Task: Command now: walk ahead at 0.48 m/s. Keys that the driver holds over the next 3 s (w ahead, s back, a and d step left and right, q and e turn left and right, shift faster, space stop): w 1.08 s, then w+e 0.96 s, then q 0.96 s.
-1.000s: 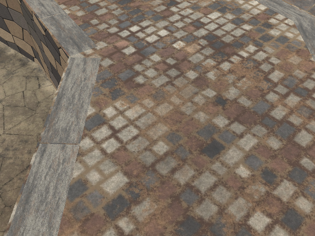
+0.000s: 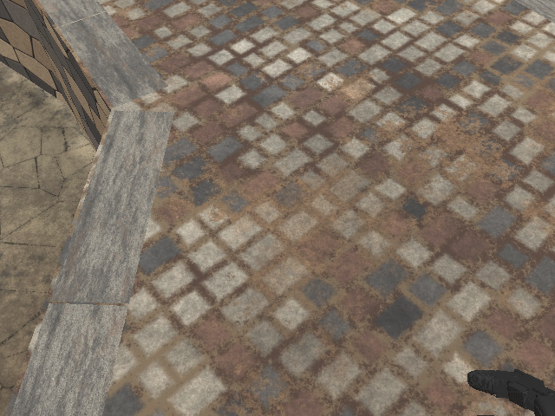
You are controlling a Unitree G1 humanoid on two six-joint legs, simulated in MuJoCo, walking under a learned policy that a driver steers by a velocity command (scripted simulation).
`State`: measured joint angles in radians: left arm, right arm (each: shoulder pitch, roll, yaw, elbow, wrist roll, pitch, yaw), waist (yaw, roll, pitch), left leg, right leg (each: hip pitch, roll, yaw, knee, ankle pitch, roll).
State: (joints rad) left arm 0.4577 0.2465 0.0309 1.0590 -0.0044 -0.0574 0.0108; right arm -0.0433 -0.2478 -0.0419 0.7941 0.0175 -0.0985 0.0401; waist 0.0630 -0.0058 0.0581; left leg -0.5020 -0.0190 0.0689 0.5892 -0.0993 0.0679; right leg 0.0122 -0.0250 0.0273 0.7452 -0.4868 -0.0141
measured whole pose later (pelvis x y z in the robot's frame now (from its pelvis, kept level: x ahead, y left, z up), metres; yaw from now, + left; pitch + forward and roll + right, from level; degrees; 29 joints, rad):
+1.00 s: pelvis +0.57 -0.03 +0.02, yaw +1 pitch +2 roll -2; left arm 0.39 0.26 0.06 0.98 -0.02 -0.07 0.01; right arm 0.00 -0.24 -0.03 0.84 0.02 -0.09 0.04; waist 0.07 0.04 0.02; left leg -0.57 0.06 0.01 0.51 0.00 0.05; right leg 0.09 0.04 -0.06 0.21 -0.34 -0.01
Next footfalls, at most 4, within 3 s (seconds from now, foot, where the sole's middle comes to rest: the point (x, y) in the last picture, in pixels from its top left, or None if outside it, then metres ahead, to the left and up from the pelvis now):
0.48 right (368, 408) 0.47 -0.14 -0.75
1.04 left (272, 282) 0.78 0.10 -0.75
1.60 right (362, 203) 1.06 -0.15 -0.75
2.08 left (331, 124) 1.40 -0.06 -0.75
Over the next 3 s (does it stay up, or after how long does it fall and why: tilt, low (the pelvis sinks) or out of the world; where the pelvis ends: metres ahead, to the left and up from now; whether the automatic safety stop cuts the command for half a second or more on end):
stays up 1.33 -0.10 0.02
